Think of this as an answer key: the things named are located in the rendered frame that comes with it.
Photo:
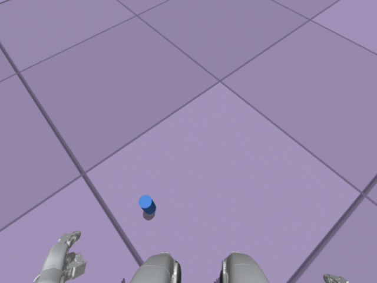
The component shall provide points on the left robot arm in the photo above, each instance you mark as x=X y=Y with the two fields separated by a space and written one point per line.
x=51 y=275

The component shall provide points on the can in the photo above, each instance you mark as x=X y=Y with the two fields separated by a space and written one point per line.
x=147 y=204

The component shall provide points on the left robot hand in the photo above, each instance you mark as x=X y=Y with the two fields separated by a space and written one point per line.
x=72 y=264

